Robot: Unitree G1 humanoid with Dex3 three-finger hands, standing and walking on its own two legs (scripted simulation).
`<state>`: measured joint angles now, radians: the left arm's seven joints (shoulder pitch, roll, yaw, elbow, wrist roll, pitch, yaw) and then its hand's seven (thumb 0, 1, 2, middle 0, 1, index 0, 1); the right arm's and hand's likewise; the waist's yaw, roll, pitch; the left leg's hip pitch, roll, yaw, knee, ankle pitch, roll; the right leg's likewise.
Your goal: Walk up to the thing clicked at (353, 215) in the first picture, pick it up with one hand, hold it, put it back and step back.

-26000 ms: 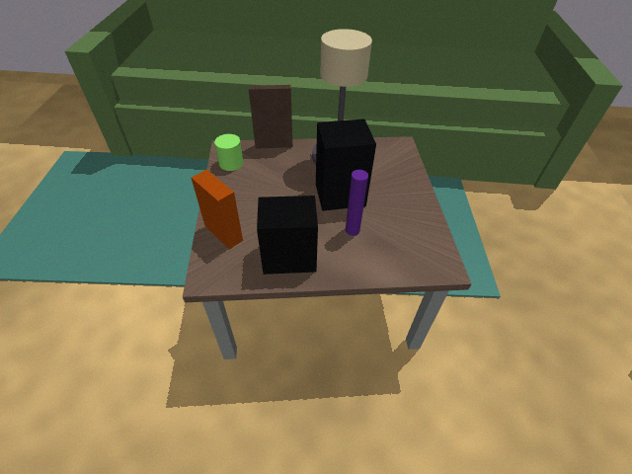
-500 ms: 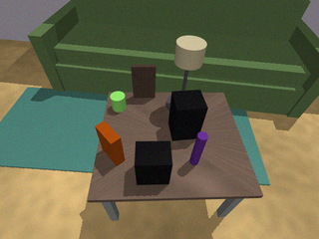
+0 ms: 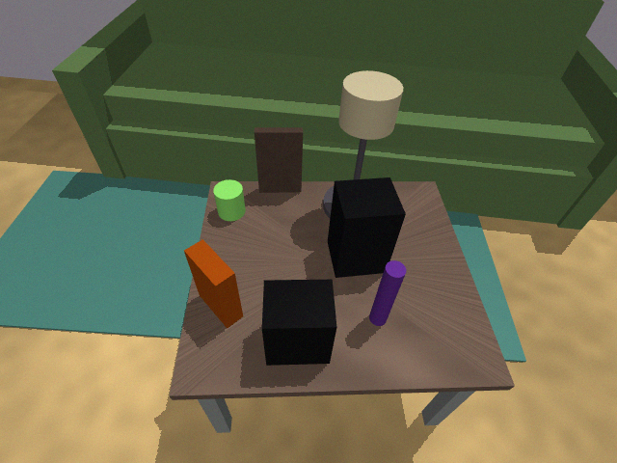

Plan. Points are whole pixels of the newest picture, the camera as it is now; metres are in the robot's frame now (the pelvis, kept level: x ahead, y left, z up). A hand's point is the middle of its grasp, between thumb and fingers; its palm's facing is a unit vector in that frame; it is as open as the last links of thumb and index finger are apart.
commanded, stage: stand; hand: right
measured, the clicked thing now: (386, 295) +0.49 -0.17 -0.24
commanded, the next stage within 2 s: step back in 0.70 s
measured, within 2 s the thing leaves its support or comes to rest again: neither
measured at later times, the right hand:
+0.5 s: hand out of the picture +0.07 -0.25 -0.16, palm faces -0.02 +0.94 -0.35, open 7.4 cm
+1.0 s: hand out of the picture +0.08 -0.30 -0.19, palm faces -0.03 +0.93 -0.36, open 7.4 cm
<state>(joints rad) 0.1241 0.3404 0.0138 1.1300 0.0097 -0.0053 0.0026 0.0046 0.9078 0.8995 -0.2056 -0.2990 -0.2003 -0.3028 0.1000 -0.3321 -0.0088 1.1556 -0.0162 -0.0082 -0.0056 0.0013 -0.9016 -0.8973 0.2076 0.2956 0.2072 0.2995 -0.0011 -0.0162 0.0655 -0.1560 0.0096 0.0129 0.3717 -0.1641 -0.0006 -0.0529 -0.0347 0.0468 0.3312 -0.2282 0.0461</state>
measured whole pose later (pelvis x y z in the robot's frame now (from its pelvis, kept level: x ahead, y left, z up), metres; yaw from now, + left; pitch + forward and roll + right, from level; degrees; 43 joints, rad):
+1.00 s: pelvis -0.05 -0.04 -0.02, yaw +1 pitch -1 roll +0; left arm 0.12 0.36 0.07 0.98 0.02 0.02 0.00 0.00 0.91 0.90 -0.20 -0.30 -0.20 -0.30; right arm 0.01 -0.41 -0.06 0.98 0.00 0.07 -0.01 0.00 -0.90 -0.90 0.21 0.30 0.21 0.30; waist 0.01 0.05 0.19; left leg -0.44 -0.03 -0.11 0.79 -0.39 0.01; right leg -0.27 0.02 0.00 0.65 -0.36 -0.03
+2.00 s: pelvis -0.30 -0.03 -0.01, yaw +0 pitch -1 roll +2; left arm 0.24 0.34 0.08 0.87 0.04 0.04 0.00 0.01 0.90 0.90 -0.21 -0.30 -0.20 -0.30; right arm 0.17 -0.41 -0.06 0.90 -0.01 0.07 -0.01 0.00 -0.90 -0.90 0.21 0.30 0.21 0.30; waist 0.01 0.04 0.13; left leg -0.51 -0.14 -0.16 1.13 -0.42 -0.02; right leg -0.29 -0.03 0.04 0.58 -0.27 -0.01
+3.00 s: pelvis -0.62 -0.01 -0.03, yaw +4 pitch -3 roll +3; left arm 0.11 0.40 0.08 0.78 0.04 0.05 0.01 0.01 0.90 0.90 -0.21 -0.30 -0.20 -0.30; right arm 0.18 -0.35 -0.05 0.93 -0.03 0.02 -0.03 0.00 -0.90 -0.90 0.21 0.30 0.21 0.30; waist 0.03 -0.07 0.18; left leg -0.22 -0.07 0.00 0.62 -0.35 0.01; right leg -0.42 -0.08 -0.01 0.74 -0.28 -0.01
